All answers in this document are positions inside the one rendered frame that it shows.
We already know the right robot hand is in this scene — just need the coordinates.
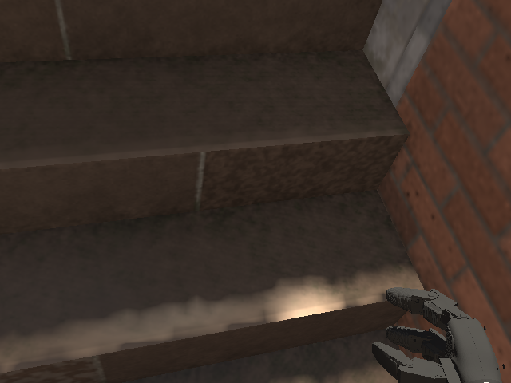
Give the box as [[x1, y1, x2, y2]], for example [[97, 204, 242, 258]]
[[372, 287, 505, 383]]

